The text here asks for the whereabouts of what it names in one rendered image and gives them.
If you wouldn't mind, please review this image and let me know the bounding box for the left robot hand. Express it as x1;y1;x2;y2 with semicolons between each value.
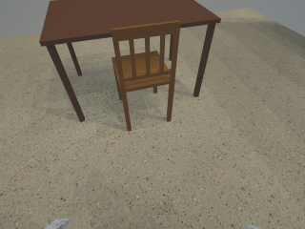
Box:
45;219;69;229

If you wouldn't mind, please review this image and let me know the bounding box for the chair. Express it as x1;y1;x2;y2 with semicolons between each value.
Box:
111;20;181;132

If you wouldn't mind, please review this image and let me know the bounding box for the table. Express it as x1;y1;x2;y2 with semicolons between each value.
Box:
39;0;221;122

